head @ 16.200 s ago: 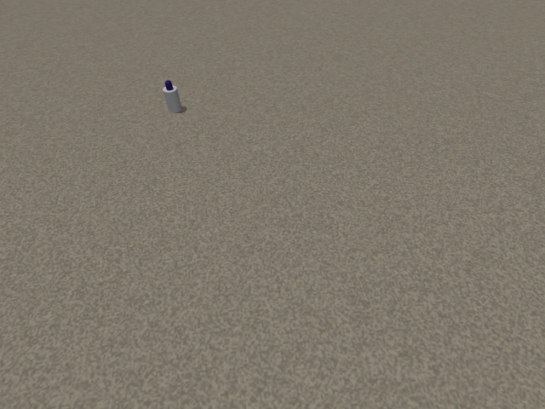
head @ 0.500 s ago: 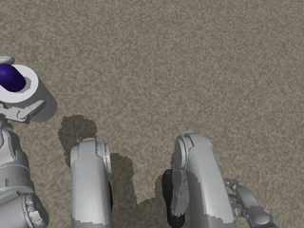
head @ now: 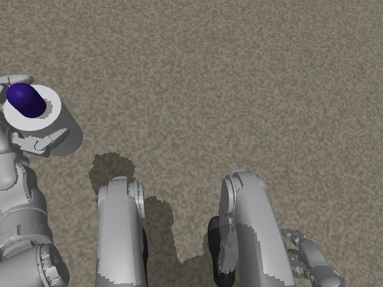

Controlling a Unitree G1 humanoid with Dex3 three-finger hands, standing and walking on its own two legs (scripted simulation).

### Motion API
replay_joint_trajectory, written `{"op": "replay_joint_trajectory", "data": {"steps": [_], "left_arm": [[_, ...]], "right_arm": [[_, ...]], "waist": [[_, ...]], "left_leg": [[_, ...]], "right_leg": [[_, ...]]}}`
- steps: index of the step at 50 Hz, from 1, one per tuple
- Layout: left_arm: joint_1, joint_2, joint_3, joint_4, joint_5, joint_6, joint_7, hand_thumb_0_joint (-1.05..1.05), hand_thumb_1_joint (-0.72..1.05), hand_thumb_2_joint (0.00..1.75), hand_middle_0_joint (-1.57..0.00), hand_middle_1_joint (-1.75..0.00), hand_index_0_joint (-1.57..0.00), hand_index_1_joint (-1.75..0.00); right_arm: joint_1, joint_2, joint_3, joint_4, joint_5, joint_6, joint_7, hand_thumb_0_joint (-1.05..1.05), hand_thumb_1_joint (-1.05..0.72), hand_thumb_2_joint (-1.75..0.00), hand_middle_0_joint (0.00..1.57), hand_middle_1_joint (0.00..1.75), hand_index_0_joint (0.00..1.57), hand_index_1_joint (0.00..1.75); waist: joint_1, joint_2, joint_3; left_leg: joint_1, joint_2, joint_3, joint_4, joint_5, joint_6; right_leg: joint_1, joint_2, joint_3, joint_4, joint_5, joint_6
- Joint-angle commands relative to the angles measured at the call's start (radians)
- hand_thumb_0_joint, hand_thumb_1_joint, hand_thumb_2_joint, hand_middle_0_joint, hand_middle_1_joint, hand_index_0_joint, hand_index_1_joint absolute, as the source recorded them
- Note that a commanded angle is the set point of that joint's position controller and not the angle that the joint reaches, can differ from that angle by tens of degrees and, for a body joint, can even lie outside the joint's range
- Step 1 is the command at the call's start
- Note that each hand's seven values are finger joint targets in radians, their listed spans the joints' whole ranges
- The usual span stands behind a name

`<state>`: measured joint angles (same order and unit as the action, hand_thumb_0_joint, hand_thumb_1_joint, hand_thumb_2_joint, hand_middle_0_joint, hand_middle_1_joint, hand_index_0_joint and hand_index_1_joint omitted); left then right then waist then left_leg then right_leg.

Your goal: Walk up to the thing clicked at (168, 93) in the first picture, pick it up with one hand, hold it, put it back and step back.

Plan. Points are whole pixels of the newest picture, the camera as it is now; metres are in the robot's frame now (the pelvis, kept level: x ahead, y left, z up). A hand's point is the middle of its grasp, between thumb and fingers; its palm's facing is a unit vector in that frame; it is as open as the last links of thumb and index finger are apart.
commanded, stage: settle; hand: left
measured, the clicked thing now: (44, 118) +0.43 +0.28 -0.03
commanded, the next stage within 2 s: lift in 0.02 s
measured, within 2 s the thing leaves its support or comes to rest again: neither
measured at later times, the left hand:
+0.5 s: hand (27, 109) +0.42 +0.28 +0.03, palm faces +0.29 -0.96 -0.02, open 11.8 cm
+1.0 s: hand out of the picture +0.39 +0.25 +0.20, palm faces +0.29 -0.96 -0.03, open 11.8 cm
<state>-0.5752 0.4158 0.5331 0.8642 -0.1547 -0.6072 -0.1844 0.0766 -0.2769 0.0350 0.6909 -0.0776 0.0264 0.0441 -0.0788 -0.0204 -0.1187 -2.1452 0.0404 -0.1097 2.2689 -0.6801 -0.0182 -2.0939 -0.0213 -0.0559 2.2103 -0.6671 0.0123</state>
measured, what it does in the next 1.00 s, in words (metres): rises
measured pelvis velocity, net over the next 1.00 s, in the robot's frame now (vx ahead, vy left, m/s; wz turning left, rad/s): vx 0.03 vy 0.00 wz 0.05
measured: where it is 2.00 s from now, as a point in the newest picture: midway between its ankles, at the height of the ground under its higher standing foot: (180, 269)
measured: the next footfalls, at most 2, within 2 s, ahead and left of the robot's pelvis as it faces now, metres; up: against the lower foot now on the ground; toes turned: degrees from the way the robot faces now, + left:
none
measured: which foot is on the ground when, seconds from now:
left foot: down 0.00-1.00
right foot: down 0.00-1.00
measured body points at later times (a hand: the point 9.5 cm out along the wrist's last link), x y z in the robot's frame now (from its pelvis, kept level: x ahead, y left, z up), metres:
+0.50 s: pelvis +0.00 +0.00 +0.03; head +0.19 +0.04 +0.44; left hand +0.40 +0.33 +0.04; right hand +0.15 -0.27 -0.09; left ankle +0.09 +0.13 -0.34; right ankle +0.10 -0.13 -0.34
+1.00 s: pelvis +0.03 +0.00 +0.17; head +0.18 +0.03 +0.59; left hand +0.37 +0.30 +0.20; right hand +0.21 -0.24 +0.05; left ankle +0.09 +0.13 -0.34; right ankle +0.10 -0.13 -0.34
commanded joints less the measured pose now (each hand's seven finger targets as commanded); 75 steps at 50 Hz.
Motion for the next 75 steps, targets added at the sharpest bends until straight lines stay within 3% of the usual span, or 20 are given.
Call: {"op": "replay_joint_trajectory", "data": {"steps": [1, 17, 19, 22, 32, 35, 37, 39, 41, 43, 44, 46, 48, 50, 54, 56, 61, 64, 68, 75], "left_arm": [[-0.255, 0.217, 0.02, -0.174, -0.021, -0.071, 0.001, 0.0, 0.03, 1.29, -1.23, -1.43, -1.26, -1.43], [-0.243, 0.266, 0.041, -0.274, -0.018, -0.051, -0.01, 0.0, -0.04, 1.26, -1.25, -1.47, -1.3, -1.45], [-0.235, 0.192, -0.011, -0.278, -0.033, -0.037, -0.017, 0.0, -0.03, 1.27, -1.26, -1.48, -1.3, -1.46], [-0.211, 0.217, 0.005, -0.323, -0.04, -0.017, -0.01, 0.0, -0.04, 1.27, -1.27, -1.48, -1.32, -1.46], [-0.052, 0.1, -0.073, -0.463, -0.056, 0.069, 0.028, 0.0, -0.01, 1.27, -1.25, -1.47, -1.3, -1.45], [-0.06, 0.148, -0.056, -0.626, -0.057, 0.088, 0.054, 0.0, 0.0, 1.28, -1.25, -1.48, -1.3, -1.45], [-0.012, 0.084, -0.113, -0.63, -0.057, 0.116, 0.066, 0.0, 0.0, 1.27, -1.24, -1.47, -1.29, -1.44], [0.012, 0.076, -0.106, -0.67, -0.065, 0.134, 0.082, 0.0, 0.03, 1.27, -1.23, -1.46, -1.28, -1.43], [0.074, 0.031, -0.146, -0.662, -0.064, 0.158, 0.095, 0.0, 0.01, 1.28, -1.23, -1.46, -1.28, -1.44], [0.068, 0.07, -0.127, -0.776, -0.063, 0.171, 0.116, 0.0, -0.01, 1.27, -1.23, -1.46, -1.28, -1.44], [0.061, 0.056, -0.163, -0.829, -0.059, 0.179, 0.123, 0.0, -0.01, 1.27, -1.24, -1.46, -1.29, -1.44], [0.166, 0.048, -0.151, -0.81, -0.054, 0.206, 0.146, 0.0, -0.02, 1.27, -1.22, -1.46, -1.27, -1.44], [0.203, -0.016, -0.195, -0.785, -0.057, 0.226, 0.162, 0.0, -0.06, 1.28, -1.21, -1.45, -1.25, -1.44], [0.165, 0.018, -0.161, -0.843, -0.063, 0.227, 0.18, 0.0, -0.07, 1.28, -1.22, -1.45, -1.26, -1.44], [0.257, -0.055, -0.242, -0.742, -0.037, 0.245, 0.19, 0.0, -0.05, 1.26, -1.2, -1.42, -1.24, -1.41], [0.207, -0.033, -0.225, -0.786, -0.036, 0.232, 0.192, 0.0, -0.05, 1.25, -1.2, -1.41, -1.23, -1.4], [0.226, -0.068, -0.276, -0.749, -0.027, 0.225, 0.18, 0.0, -0.03, 1.23, -1.19, -1.39, -1.23, -1.39], [0.225, -0.038, -0.246, -0.77, -0.025, 0.218, 0.185, 0.0, -0.05, 1.23, -1.19, -1.39, -1.23, -1.38], [0.265, -0.072, -0.263, -0.773, -0.029, 0.205, 0.191, 0.0, -0.06, 1.22, -1.19, -1.39, -1.23, -1.38], [0.246, -0.092, -0.296, -0.778, -0.016, 0.186, 0.202, 0.0, -0.06, 1.21, -1.19, -1.37, -1.22, -1.37]], "right_arm": [[0.111, -0.205, -0.075, -0.053, 0.002, -0.022, -0.011, 0.0, -0.9, -0.9, 0.2, 0.3, 0.2, 0.3], [0.138, -0.199, -0.095, -0.075, 0.015, -0.022, -0.021, 0.0, -0.92, -0.9, 0.2, 0.3, 0.2, 0.3], [0.13, -0.19, -0.092, -0.078, 0.022, -0.027, -0.022, 0.0, -0.92, -0.9, 0.2, 0.3, 0.2, 0.3], [0.126, -0.189, -0.099, -0.089, 0.032, -0.033, -0.03, 0.0, -0.92, -0.9, 0.2, 0.3, 0.2, 0.3], [0.109, -0.18, -0.114, -0.136, 0.07, -0.048, -0.05, 0.0, -0.91, -0.9, 0.2, 0.3, 0.2, 0.3], [0.123, -0.169, -0.118, -0.149, 0.079, -0.048, -0.059, 0.0, -0.91, -0.9, 0.2, 0.3, 0.2, 0.3], [0.112, -0.162, -0.116, -0.157, 0.085, -0.052, -0.064, 0.0, -0.91, -0.9, 0.2, 0.3, 0.2, 0.3], [0.111, -0.157, -0.119, -0.159, 0.089, -0.057, -0.07, 0.0, -0.91, -0.9, 0.2, 0.3, 0.2, 0.3], [0.103, -0.15, -0.119, -0.173, 0.095, -0.061, -0.074, 0.0, -0.91, -0.9, 0.2, 0.3, 0.2, 0.3], [0.108, -0.144, -0.123, -0.177, 0.099, -0.064, -0.081, 0.0, -0.91, -0.9, 0.2, 0.3, 0.2, 0.3], [0.112, -0.137, -0.118, -0.176, 0.1, -0.064, -0.083, 0.0, -0.91, -0.9, 0.2, 0.3, 0.2, 0.3], [0.111, -0.131, -0.118, -0.179, 0.104, -0.068, -0.089, 0.0, -0.91, -0.9, 0.2, 0.3, 0.2, 0.3], [0.097, -0.117, -0.111, -0.18, 0.107, -0.075, -0.092, 0.0, -0.91, -0.9, 0.2, 0.3, 0.2, 0.3], [0.105, -0.111, -0.106, -0.177, 0.11, -0.078, -0.098, 0.0, -0.91, -0.9, 0.2, 0.3, 0.2, 0.3], [0.104, -0.102, -0.101, -0.17, 0.11, -0.088, -0.103, 0.0, -0.91, -0.9, 0.2, 0.3, 0.2, 0.3], [0.11, -0.1, -0.101, -0.172, 0.107, -0.094, -0.104, 0.0, -0.9, -0.9, 0.2, 0.3, 0.2, 0.3], [0.115, -0.096, -0.096, -0.177, 0.103, -0.106, -0.096, 0.0, -0.9, -0.9, 0.2, 0.3, 0.2, 0.3], [0.128, -0.093, -0.096, -0.18, 0.1, -0.107, -0.093, 0.0, -0.91, -0.9, 0.2, 0.3, 0.2, 0.3], [0.137, -0.085, -0.093, -0.177, 0.095, -0.109, -0.086, 0.0, -0.91, -0.9, 0.2, 0.3, 0.2, 0.3], [0.144, -0.081, -0.089, -0.176, 0.085, -0.107, -0.086, 0.0, -0.91, -0.9, 0.2, 0.3, 0.2, 0.3]], "waist": [[0.002, 0.163, -0.598], [0.034, 0.155, -0.699], [0.017, 0.142, -0.654], [0.03, 0.111, -0.65], [0.043, 0.136, -0.619], [0.06, 0.148, -0.687], [0.048, 0.142, -0.649], [0.051, 0.131, -0.65], [0.042, 0.108, -0.624], [0.058, 0.111, -0.666], [0.054, 0.132, -0.668], [0.061, 0.092, -0.646], [0.042, 0.063, -0.573], [0.05, 0.073, -0.558], [0.027, 0.057, -0.453], [0.038, 0.082, -0.452], [0.04, 0.107, -0.401], [0.055, 0.105, -0.408], [0.062, 0.099, -0.389], [0.053, 0.069, -0.367]], "left_leg": [[0.445, -0.019, 0.055, -0.296, 0.088, 0.033], [0.502, -0.022, 0.08, -0.348, 0.102, 0.039], [0.488, -0.021, 0.08, -0.365, 0.066, 0.039], [0.473, -0.022, 0.081, -0.384, 0.046, 0.044], [0.662, -0.015, 0.035, -0.543, 0.065, 0.033], [0.73, -0.015, 0.042, -0.575, 0.117, 0.033], [0.767, -0.014, 0.037, -0.614, 0.111, 0.032], [0.799, -0.013, 0.04, -0.639, 0.131, 0.034], [0.814, -0.012, 0.039, -0.67, 0.123, 0.035], [0.869, -0.015, 0.047, -0.709, 0.137, 0.036], [0.902, -0.014, 0.045, -0.735, 0.143, 0.033], [0.934, -0.016, 0.048, -0.767, 0.183, 0.035], [0.93, -0.018, 0.052, -0.801, 0.178, 0.039], [0.964, -0.018, 0.054, -0.843, 0.18, 0.039], [1.04, -0.017, 0.05, -0.919, 0.212, 0.037], [1.102, -0.015, 0.042, -0.96, 0.229, 0.031], [1.211, -0.015, 0.044, -1.047, 0.27, 0.024], [1.273, -0.016, 0.05, -1.088, 0.313, 0.023], [1.324, -0.017, 0.051, -1.139, 0.346, 0.02], [1.398, -0.016, 0.056, -1.205, 0.388, 0.022]], "right_leg": [[0.308, 0.035, -0.042, -0.238, 0.108, -0.049], [0.434, 0.033, -0.015, -0.315, 0.114, -0.045], [0.432, 0.031, -0.01, -0.342, 0.083, -0.044], [0.463, 0.029, 0.006, -0.387, 0.059, -0.04], [0.48, 0.024, -0.009, -0.472, 0.097, -0.05], [0.573, 0.023, 0.002, -0.519, 0.138, -0.048], [0.583, 0.021, 0.005, -0.556, 0.134, -0.048], [0.627, 0.022, 0.009, -0.593, 0.154, -0.045], [0.675, 0.022, 0.01, -0.636, 0.152, -0.04], [0.753, 0.02, 0.022, -0.691, 0.161, -0.038], [0.776, 0.02, 0.022, -0.705, 0.169, -0.04], [0.849, 0.022, 0.02, -0.753, 0.207, -0.033], [0.879, 0.024, 0.026, -0.799, 0.208, -0.03], [0.939, 0.023, 0.031, -0.84, 0.21, -0.029], [0.968, 0.027, 0.021, -0.901, 0.247, -0.03], [0.999, 0.026, 0.017, -0.927, 0.257, -0.032], [1.059, 0.026, 0.01, -0.998, 0.29, -0.034], [1.137, 0.025, 0.01, -1.049, 0.326, -0.032], [1.198, 0.027, 0.005, -1.09, 0.356, -0.033], [1.291, 0.026, 0.005, -1.162, 0.405, -0.029]]}}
